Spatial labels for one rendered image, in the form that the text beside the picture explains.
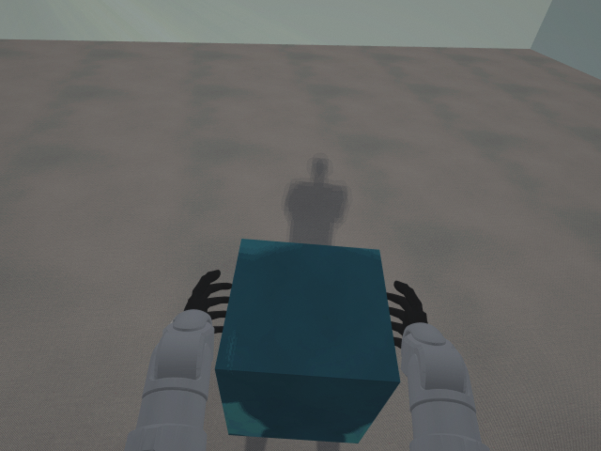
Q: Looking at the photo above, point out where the robot right hand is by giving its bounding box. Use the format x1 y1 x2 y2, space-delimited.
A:
386 281 428 349

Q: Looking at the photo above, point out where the carton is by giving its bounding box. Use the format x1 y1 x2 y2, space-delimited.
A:
215 239 400 443

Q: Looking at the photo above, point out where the robot left forearm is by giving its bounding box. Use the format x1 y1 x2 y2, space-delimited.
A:
124 309 214 451

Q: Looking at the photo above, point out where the robot left hand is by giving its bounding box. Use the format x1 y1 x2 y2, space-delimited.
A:
184 270 232 334

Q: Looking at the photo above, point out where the robot right forearm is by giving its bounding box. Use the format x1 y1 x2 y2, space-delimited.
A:
401 322 490 451

